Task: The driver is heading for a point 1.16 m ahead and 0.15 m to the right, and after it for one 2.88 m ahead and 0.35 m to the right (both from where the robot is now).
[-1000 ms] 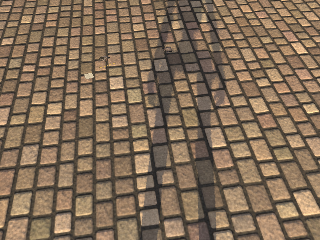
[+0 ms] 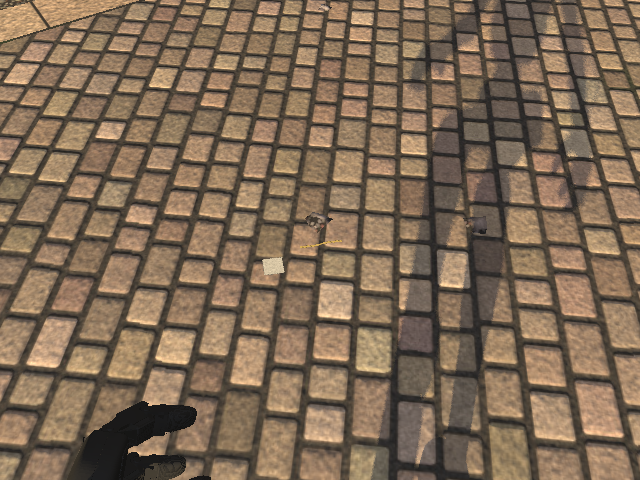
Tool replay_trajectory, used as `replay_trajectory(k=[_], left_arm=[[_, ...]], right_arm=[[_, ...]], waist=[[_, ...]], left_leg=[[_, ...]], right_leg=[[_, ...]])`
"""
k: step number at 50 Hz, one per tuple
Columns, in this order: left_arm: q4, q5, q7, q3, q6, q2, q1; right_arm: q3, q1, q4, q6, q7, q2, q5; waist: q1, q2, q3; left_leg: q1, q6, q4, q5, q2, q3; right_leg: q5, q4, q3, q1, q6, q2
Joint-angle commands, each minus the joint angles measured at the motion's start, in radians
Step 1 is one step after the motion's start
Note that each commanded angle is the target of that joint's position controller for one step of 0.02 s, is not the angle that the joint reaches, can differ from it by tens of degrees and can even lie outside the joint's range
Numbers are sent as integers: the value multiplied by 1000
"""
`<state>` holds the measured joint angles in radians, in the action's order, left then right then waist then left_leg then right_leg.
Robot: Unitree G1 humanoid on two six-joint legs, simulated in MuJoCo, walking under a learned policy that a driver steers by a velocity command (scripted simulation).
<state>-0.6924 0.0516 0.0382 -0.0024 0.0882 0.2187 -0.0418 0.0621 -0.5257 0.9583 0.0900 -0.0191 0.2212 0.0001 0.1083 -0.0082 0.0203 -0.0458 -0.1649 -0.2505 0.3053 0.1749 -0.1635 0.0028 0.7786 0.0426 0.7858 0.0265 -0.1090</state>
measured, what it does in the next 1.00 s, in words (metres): walks ahead, turning right: right foot, then left foot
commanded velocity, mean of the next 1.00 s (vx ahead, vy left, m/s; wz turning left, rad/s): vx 1.00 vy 0.00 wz -0.32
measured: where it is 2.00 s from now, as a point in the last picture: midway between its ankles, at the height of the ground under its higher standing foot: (365, 85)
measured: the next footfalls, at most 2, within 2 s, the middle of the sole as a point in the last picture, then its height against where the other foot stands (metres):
right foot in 0.14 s outside the picture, level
left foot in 0.54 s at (216, 402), level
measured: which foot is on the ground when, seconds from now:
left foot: down 0.00-0.12, up 0.14-0.52, down 0.54-0.98, up 1.00-1.00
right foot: up 0.00-0.12, down 0.14-0.54, up 0.56-0.96, down 0.98-1.00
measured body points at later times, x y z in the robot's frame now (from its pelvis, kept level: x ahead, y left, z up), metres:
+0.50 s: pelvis +0.46 +0.02 +0.00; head +0.48 +0.03 +0.45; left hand +0.30 +0.26 -0.13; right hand +0.78 -0.12 -0.02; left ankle +0.60 +0.17 -0.71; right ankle +0.32 -0.13 -0.74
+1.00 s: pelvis +0.90 -0.01 -0.04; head +0.92 -0.02 +0.40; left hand +1.20 +0.14 -0.11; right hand +0.77 -0.25 -0.18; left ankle +0.67 +0.19 -0.65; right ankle +1.01 -0.06 -0.74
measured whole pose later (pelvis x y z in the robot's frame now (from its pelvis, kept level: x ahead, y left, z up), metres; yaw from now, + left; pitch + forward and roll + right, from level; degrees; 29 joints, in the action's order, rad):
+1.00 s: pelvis +0.90 -0.01 -0.04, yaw -22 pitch +1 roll +1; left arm -0.64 0.02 0.07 -0.04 0.02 0.31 0.04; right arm 0.04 -0.47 0.88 0.06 0.01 0.27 0.04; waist 0.03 -0.03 0.04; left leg -0.06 0.04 -0.97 0.35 -0.08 0.21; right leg -0.19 0.74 -0.14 0.57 -0.22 0.09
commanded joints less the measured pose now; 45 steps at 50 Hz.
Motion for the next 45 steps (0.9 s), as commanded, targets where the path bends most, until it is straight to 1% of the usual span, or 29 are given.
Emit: replay_trajectory(k=[1, 3, 4, 5, 6, 7, 8, 9, 10, 11, 12, 14, 17, 20, 22, 24, 26, 27, 28, 29, 30, 31, 32, 34, 36, 39, 42, 44, 45], left_arm=[[110, -16, 1, -7, 7, 76, -128], [122, -20, -10, -11, 7, 97, -94], [108, -23, -23, -24, 7, 130, -21], [78, -33, -39, -47, 11, 185, 117], [29, -39, -61, -69, 11, 231, 324], [-13, -12, -85, -92, 9, 289, 541], [-30, 40, -78, -101, 16, 340, 517], [-35, 11, -52, -109, 10, 281, 472], [-31, -1, -39, -90, 12, 177, 370], [-49, -6, -30, -80, 13, 131, 349], [-76, -4, -28, -73, 16, 112, 373], [-141, -21, -26, -59, 24, 79, 435], [-152, -41, -31, -71, 36, 128, 458], [-115, -38, -26, -97, 35, 204, 395], [-115, -52, -11, -109, 37, 247, 431], [-131, -58, -7, -106, 31, 248, 485], [-143, -59, -6, -111, 23, 269, 513], [-119, -65, -6, -99, 27, 224, 485], [-80, -83, -16, -67, 24, 72, 530], [-54, -88, -23, -68, 11, 117, 547], [-61, -65, -23, -72, -7, 142, 463], [-61, -50, -12, -71, -15, 136, 404], [-65, -43, -1, -72, -27, 124, 385], [-43, -25, 16, -66, -57, 84, 352], [1, -20, 27, -60, -74, 67, 264], [68, -21, 47, -46, -72, 66, 153], [106, -23, 71, -30, -71, 80, 40], [103, -25, 71, -31, -70, 103, 40], [91, -26, 65, -36, -71, 124, 89]], right_arm=[[36, -3, -72, 16, 9, 173, -8], [39, 34, -85, 13, 19, 194, -13], [44, 49, -92, 15, 22, 219, -12], [53, 78, -101, 18, 20, 258, -3], [60, 143, -118, 22, 13, 284, 5], [37, 164, -138, 33, 9, 191, 21], [-6, -30, -152, 30, 10, 8, -34], [-8, -20, -137, 24, 16, 102, -17], [-2, 114, -147, 15, 12, 133, 8], [-5, 210, -175, 13, 1, 131, 29], [-10, 280, -205, 12, -9, 117, 43], [-26, 324, -258, 1, -22, 72, 67], [-48, 430, -341, 1, -33, 74, 84], [-72, 539, -386, 7, -58, 78, 47], [-63, 543, -380, 5, -50, 116, 34], [-47, 526, -372, 6, -27, 154, 40], [-17, 313, -311, 14, 3, 203, 57], [8, 139, -299, 19, 27, 274, 77], [22, 59, -293, 15, 40, 342, 104], [32, 104, -294, 2, 37, 333, 76], [13, 195, -302, 1, 32, 232, 62], [2, 228, -294, 7, 25, 174, 52], [-3, 242, -284, 11, 23, 152, 56], [-9, 210, -237, 28, 21, 126, 35], [-14, 176, -200, 43, 13, 97, 18], [-14, 198, -175, 55, 16, 101, 19], [-6, 196, -156, 54, 26, 148, 20], [4, 143, -146, 48, 35, 206, 21], [12, 131, -149, 37, 43, 244, 23]], waist=[[-14, 63, 69], [-47, 69, 27], [-82, 83, -36], [-156, 95, -127], [-275, 93, -217], [-347, 17, -343], [-182, -324, -435], [-195, -302, -415], [-182, -153, -221], [-181, -28, -126], [-170, -2, -80], [-116, -52, -23], [-89, -55, 33], [-83, -55, 59], [-93, -58, 51], [-92, -35, 19], [6, 4, -130], [91, 57, -235], [49, 245, -330], [4, 298, -346], [-20, 171, -185], [-29, 97, -92], [-54, 88, -56], [-92, 124, 3], [-102, 108, 26], [-132, 107, 53], [-130, 42, 110], [-138, 50, 76], [-172, 81, 35]], left_leg=[[182, -61, 71, -679, -218, -204], [116, -27, -13, -836, -215, -197], [98, -3, -112, -976, -215, -205], [101, 16, -285, -1036, -215, -214], [184, 23, -508, -966, -183, -205], [307, 16, -807, -682, -148, -137], [636, 55, -1126, 195, -31, -36], [732, 34, -1185, 112, -74, 4], [759, 36, -1155, 2, -128, 15], [752, 40, -1112, -31, -146, 25], [743, 44, -1068, -21, -165, 22], [742, 70, -973, 22, -205, 46], [784, 125, -791, -4, -258, 83], [423, 161, -458, -225, -213, 160], [303, 164, -412, -305, -189, 176], [266, 153, -325, -271, -174, 173], [-9, 130, -297, -168, -156, 187], [-213, 102, -267, 59, -341, 4], [-350, 72, -127, 408, -626, -412], [-281, 12, 5, 531, -665, -684], [-163, 18, 1, 487, -606, -517], [-53, 26, -1, 284, -554, -339], [16, 43, 15, 131, -513, -223], [90, 62, 42, -64, -477, -57], [74, 70, 58, -276, -463, 65], [114, 94, 95, -453, -416, 254], [161, 125, 150, -587, -371, 404], [88, 143, 53, -1025, -374, 442], [36, 151, -46, -1222, -392, 442]], right_leg=[[117, -143, -75, -214, -13, 99], [87, -261, -63, -344, -36, 132], [44, -276, -55, -479, -45, 160], [-20, -264, -34, -646, -55, 159], [-85, -266, -25, -861, -62, 117], [-360, -215, 93, -1075, -89, -37], [-466, -328, 647, -1302, -226, -345], [-673, -472, 884, -1213, -283, -306], [-672, -509, 710, -1036, -271, -231], [-539, -511, 578, -899, -271, -185], [-420, -514, 485, -817, -259, -141], [-276, -540, 408, -715, -257, -83], [-182, -608, 376, -619, -285, -78], [-138, -704, 236, -332, -238, 2], [-40, -715, 252, -349, -226, -27], [126, -589, 239, -490, -196, -31], [303, -197, 177, -486, -161, 48], [113, 116, 136, -323, -138, 104], [-493, 439, 71, -101, -130, 162], [-424, 579, 52, 2, -144, 139], [-335, 599, 36, 52, -145, 76], [-288, 555, 29, 43, -136, 47], [-277, 527, 26, 13, -125, 29], [-270, 493, 20, 7, -114, -5], [-227, 489, 1, 68, -114, -15], [-70, 355, -41, 45, -124, -9], [47, 76, -162, -120, -163, 39], [35, -2, -245, -251, -196, 124], [-9, -16, -259, -312, -212, 160]])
